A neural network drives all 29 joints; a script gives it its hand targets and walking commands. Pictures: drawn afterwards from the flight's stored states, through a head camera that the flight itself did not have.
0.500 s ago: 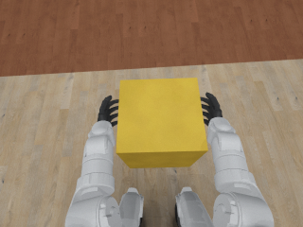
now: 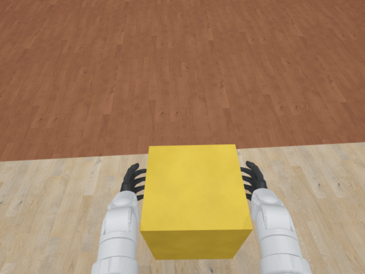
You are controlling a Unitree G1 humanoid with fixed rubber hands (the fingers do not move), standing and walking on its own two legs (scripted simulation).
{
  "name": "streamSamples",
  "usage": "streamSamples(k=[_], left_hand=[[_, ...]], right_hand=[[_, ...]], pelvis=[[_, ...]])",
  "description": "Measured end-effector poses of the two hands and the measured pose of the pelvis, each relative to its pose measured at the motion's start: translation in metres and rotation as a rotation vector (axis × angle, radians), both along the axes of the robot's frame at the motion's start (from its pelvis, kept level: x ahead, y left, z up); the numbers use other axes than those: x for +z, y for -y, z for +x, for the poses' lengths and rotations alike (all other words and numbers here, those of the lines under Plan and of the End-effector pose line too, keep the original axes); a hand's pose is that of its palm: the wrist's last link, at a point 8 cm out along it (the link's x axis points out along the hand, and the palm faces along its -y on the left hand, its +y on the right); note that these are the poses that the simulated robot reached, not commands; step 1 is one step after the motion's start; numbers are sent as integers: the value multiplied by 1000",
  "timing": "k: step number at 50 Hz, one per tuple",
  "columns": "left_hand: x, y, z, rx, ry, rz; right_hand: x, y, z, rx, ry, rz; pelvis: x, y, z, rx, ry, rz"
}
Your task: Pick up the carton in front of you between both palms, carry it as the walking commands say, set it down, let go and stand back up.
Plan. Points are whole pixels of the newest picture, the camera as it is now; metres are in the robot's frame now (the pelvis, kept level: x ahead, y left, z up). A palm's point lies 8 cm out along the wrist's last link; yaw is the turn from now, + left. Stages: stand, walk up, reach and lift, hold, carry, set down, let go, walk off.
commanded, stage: reach and lift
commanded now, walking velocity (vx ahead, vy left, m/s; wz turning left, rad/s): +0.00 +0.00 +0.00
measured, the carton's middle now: (193, 205) +0.31 +0.00 -0.06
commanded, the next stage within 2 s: hold in 1.06 s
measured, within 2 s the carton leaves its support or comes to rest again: neither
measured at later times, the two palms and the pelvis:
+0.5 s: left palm (126, 192) +0.30 +0.15 +0.04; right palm (261, 190) +0.30 -0.15 +0.04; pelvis -0.01 +0.00 +0.01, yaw +0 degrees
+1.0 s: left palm (125, 189) +0.30 +0.15 +0.05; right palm (262, 187) +0.30 -0.15 +0.05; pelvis +0.01 +0.00 +0.01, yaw +0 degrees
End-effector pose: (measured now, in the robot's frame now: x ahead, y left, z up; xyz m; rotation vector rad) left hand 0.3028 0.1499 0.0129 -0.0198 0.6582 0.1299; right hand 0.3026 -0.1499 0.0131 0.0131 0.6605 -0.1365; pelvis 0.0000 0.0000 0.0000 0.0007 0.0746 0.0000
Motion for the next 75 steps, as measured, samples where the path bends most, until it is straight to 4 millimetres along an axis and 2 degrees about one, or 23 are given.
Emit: streamSamples(k=[4,7,20,34,47,55,62,75], left_hand=[[16,0,-5,-12,3,13],[21,0,-8,-16,-8,18],[22,0,-10,-10,-16,12],[29,0,-3,-27,-17,36],[33,0,-4,-35,-20,47],[38,0,-7,-32,-12,43],[52,0,-13,-32,16,42],[50,0,-18,-21,-4,28]], right_hand=[[16,0,-5,10,3,-13],[20,0,-9,13,-8,-15],[21,0,-10,10,-16,-8],[28,0,-3,29,-17,-34],[33,0,-4,35,-21,-44],[38,0,-7,32,-12,-41],[52,1,-14,30,16,-40],[49,0,-19,21,-5,-25]], pelvis=[[6,-1,0,-1,70,0],[7,-1,-2,-2,107,-1],[8,-1,-10,0,147,0],[13,0,5,-1,151,0],[15,0,12,-1,163,0],[15,0,9,-1,175,0],[16,0,7,-1,197,0],[14,0,-5,0,215,0]])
